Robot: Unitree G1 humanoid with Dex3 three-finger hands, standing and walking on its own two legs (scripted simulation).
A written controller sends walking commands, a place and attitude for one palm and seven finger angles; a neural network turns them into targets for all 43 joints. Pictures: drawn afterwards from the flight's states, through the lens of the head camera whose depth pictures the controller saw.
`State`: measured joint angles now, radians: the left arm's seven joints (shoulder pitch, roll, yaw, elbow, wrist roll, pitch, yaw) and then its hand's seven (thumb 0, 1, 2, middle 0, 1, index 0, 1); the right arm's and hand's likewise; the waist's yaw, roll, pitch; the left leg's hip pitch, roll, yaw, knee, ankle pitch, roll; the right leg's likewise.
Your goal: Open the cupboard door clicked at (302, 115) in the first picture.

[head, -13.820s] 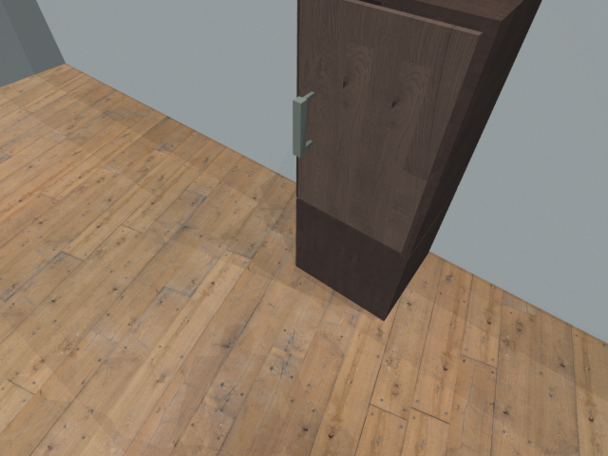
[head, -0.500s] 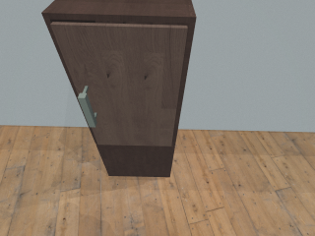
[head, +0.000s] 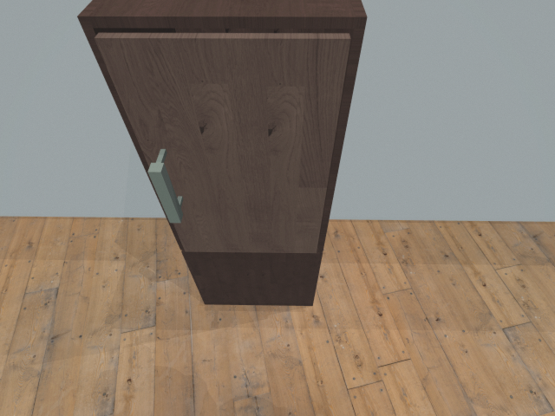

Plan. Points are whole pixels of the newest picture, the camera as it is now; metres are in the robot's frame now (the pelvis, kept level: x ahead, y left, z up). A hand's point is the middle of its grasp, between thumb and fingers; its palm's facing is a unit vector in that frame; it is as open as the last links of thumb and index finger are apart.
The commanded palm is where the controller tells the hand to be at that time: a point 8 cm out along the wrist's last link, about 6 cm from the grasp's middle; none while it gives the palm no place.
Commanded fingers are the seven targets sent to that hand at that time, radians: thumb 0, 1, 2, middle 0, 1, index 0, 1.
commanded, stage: come to a stop and stand still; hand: left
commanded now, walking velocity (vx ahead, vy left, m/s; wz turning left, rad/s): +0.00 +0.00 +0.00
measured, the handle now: (169, 187) +0.53 +0.26 -0.04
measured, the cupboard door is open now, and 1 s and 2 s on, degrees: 0 0 0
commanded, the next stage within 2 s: look again from close up in 1.00 s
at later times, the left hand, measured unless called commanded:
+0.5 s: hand out of the picture +0.05 +0.15 -0.16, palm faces -0.02 -0.97 -0.24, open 7.4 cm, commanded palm none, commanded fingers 0.00 0.90 0.90 -0.20 -0.30 -0.20 -0.30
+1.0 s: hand out of the picture +0.03 +0.14 -0.17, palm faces +0.01 -0.98 -0.20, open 7.4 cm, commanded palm none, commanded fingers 0.00 0.90 0.90 -0.20 -0.30 -0.20 -0.30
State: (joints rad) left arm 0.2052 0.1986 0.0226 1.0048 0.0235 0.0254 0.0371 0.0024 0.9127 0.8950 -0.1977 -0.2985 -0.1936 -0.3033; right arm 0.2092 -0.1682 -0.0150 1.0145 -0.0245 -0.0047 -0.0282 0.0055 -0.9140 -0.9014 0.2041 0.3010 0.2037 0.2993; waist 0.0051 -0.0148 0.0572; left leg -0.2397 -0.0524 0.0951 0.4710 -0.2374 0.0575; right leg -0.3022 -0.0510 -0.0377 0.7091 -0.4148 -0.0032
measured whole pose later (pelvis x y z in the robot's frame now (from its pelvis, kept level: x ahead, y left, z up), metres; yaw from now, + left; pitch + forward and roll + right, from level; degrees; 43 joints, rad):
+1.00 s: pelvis +0.03 -0.04 +0.01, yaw +0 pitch -1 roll +1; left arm 0.29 0.16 -0.02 1.11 0.01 -0.02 0.04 0.00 0.91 0.89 -0.20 -0.30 -0.20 -0.30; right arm 0.23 -0.16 0.01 1.14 -0.02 -0.02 -0.04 0.01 -0.91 -0.90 0.20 0.30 0.20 0.30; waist 0.00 -0.02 0.01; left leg -0.15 0.03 0.06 0.44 -0.28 -0.01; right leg -0.12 0.04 -0.06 0.44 -0.31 -0.06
